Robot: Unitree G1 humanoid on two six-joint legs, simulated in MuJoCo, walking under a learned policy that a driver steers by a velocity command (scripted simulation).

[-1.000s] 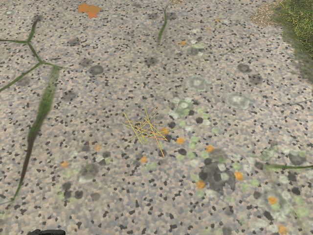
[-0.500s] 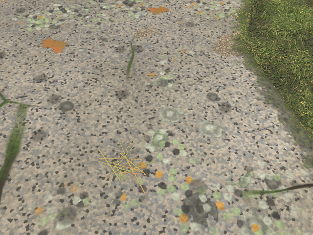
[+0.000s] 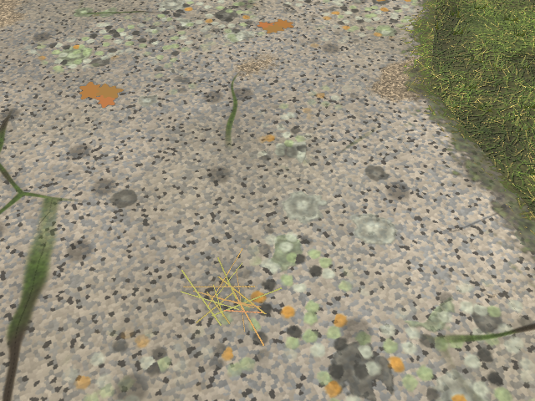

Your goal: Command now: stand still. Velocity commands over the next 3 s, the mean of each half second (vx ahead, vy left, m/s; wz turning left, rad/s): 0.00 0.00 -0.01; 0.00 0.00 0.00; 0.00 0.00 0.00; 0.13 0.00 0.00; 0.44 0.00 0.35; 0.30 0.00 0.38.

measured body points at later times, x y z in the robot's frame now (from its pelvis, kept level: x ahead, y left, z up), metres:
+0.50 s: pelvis +0.00 +0.01 +0.00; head +0.01 +0.02 +0.45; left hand +0.06 +0.28 -0.14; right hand +0.05 -0.24 -0.14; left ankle -0.02 +0.11 -0.74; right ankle +0.03 -0.13 -0.73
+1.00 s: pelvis +0.01 +0.02 +0.01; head +0.02 +0.02 +0.45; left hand +0.03 +0.27 -0.15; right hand +0.02 -0.23 -0.15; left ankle -0.02 +0.11 -0.73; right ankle +0.03 -0.13 -0.73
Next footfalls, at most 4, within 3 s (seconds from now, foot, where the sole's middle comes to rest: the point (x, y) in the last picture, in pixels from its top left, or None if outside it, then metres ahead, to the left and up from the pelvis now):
2.02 right None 0.14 -0.14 -0.77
2.54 left None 0.47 0.09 -0.77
2.96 right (279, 319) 0.74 0.00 -0.77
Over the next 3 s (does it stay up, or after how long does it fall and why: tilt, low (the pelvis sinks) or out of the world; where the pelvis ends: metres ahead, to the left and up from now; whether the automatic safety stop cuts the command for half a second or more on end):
stays up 0.55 0.03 -0.01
